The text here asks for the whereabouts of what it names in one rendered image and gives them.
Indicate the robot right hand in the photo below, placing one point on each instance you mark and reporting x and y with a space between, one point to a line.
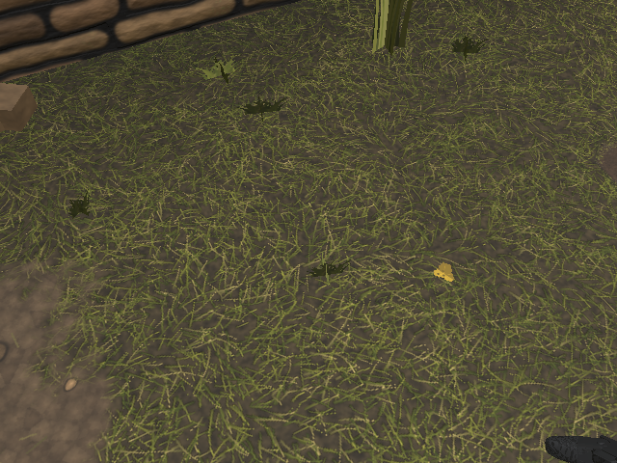
579 449

